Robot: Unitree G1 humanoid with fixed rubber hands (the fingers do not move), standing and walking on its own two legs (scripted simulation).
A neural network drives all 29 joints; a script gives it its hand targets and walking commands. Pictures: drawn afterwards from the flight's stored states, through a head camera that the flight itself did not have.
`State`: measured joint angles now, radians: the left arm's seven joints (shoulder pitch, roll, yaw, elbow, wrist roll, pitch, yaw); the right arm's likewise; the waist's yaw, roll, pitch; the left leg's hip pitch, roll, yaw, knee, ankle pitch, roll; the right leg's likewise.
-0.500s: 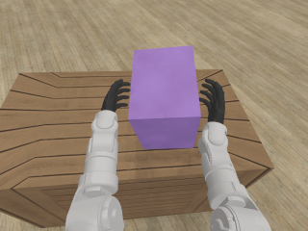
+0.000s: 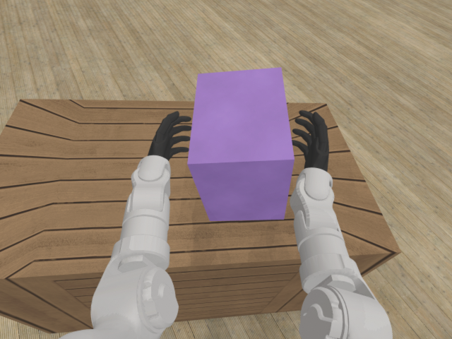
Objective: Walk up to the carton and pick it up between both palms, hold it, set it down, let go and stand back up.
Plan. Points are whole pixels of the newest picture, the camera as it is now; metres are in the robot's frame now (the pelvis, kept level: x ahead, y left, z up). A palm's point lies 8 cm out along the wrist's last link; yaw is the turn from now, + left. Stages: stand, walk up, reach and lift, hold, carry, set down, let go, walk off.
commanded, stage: set down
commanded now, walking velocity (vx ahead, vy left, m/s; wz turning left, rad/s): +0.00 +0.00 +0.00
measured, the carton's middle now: (242, 149) +0.51 -0.04 +0.00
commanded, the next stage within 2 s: none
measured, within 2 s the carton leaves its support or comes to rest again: neither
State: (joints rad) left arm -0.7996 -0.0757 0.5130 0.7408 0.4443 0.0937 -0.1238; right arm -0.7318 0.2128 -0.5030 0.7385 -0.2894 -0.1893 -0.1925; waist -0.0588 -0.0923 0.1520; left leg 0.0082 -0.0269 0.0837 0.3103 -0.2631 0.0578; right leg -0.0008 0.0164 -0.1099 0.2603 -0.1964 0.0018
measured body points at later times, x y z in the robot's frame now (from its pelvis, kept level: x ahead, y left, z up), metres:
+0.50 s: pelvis +0.01 -0.01 +0.00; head +0.07 +0.01 +0.45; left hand +0.45 +0.10 +0.08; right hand +0.41 -0.17 +0.10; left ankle -0.05 +0.06 -0.75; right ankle -0.03 -0.11 -0.75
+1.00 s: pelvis +0.01 -0.01 +0.00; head +0.06 +0.03 +0.44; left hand +0.44 +0.11 +0.07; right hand +0.40 -0.16 +0.10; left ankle -0.05 +0.06 -0.75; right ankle -0.03 -0.11 -0.75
